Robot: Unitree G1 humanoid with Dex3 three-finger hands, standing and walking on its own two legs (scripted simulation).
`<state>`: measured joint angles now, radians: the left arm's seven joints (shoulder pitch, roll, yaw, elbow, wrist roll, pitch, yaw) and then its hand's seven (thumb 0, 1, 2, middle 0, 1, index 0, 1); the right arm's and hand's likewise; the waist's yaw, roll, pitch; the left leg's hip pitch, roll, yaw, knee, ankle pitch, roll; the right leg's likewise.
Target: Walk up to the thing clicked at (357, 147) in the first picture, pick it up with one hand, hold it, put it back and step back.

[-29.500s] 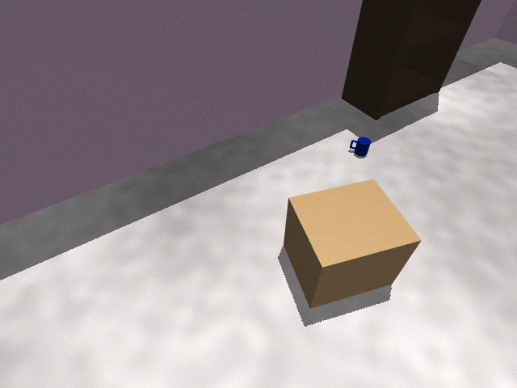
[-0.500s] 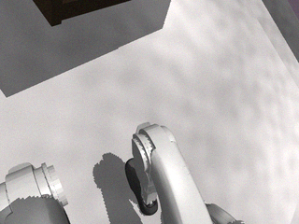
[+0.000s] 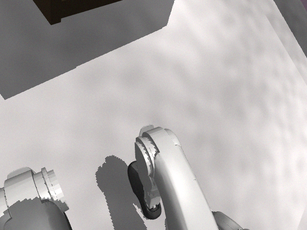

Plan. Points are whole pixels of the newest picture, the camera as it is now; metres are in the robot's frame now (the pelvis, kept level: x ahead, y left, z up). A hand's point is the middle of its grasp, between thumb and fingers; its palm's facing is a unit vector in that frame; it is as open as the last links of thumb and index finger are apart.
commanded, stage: close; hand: left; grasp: from above
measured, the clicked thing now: out of the picture +0.46 +0.32 -0.26
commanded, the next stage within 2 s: settle in 0.16 s
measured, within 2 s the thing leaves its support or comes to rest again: leaves its support in 0.68 s
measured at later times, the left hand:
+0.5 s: hand out of the picture +0.43 +0.31 -0.23, palm faces -0.45 -0.15 -0.88, open 10.6 cm
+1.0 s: hand out of the picture +0.43 +0.32 -0.14, palm faces -0.45 -0.11 -0.89, open 10.2 cm
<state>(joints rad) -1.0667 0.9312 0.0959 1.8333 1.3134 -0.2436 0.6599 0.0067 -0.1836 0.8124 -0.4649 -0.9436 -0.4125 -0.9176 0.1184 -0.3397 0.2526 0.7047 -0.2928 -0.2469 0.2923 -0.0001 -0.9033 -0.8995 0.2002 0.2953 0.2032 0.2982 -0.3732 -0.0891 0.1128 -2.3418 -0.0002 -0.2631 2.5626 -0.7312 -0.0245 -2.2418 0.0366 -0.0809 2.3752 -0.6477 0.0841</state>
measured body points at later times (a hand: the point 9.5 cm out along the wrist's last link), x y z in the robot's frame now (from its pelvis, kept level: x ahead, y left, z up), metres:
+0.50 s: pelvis +0.00 +0.00 +0.00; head +0.25 +0.12 +0.35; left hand +0.45 +0.31 -0.17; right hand +0.05 -0.26 -0.06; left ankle +0.06 +0.13 -0.27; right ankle +0.12 -0.14 -0.27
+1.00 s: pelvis +0.01 +0.00 +0.03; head +0.24 +0.08 +0.41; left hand +0.45 +0.32 -0.09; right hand +0.11 -0.26 -0.07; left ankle +0.06 +0.13 -0.27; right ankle +0.12 -0.14 -0.27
